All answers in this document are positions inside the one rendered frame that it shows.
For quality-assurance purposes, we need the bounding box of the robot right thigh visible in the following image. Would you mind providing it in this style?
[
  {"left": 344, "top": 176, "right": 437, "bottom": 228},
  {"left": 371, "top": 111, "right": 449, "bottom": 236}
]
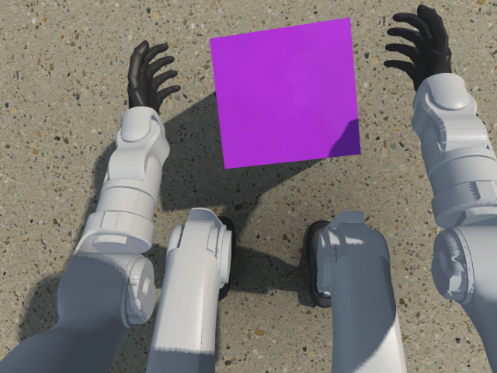
[{"left": 317, "top": 223, "right": 407, "bottom": 373}]

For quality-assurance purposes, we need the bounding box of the robot right forearm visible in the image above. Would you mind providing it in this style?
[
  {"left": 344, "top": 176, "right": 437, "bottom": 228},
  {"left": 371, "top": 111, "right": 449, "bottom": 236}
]
[{"left": 411, "top": 73, "right": 497, "bottom": 229}]

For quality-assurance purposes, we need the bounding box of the carton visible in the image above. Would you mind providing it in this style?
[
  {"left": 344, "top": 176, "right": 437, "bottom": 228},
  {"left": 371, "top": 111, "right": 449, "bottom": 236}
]
[{"left": 210, "top": 17, "right": 361, "bottom": 169}]

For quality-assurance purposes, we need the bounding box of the robot left forearm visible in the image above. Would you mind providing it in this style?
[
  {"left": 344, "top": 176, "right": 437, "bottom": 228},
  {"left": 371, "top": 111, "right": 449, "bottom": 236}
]
[{"left": 57, "top": 106, "right": 170, "bottom": 315}]

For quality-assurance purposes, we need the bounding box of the left robot upper arm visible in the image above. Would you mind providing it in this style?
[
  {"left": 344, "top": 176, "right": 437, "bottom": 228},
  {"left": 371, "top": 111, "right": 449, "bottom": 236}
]
[{"left": 0, "top": 253, "right": 156, "bottom": 373}]

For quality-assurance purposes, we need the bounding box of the robot right foot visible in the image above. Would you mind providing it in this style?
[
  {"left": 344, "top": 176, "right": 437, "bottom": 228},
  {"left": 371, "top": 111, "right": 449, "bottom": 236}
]
[{"left": 307, "top": 220, "right": 332, "bottom": 308}]

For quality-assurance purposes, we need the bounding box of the left robot hand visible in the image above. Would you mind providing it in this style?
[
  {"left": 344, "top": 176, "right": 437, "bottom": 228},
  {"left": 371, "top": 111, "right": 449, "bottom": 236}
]
[{"left": 127, "top": 40, "right": 181, "bottom": 115}]

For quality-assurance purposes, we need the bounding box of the right robot hand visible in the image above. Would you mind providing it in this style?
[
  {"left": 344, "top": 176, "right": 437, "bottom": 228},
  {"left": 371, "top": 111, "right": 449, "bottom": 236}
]
[{"left": 384, "top": 4, "right": 452, "bottom": 92}]

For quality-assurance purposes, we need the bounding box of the right robot upper arm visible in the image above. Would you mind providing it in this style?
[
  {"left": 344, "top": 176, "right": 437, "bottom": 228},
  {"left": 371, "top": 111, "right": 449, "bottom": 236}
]
[{"left": 431, "top": 225, "right": 497, "bottom": 373}]

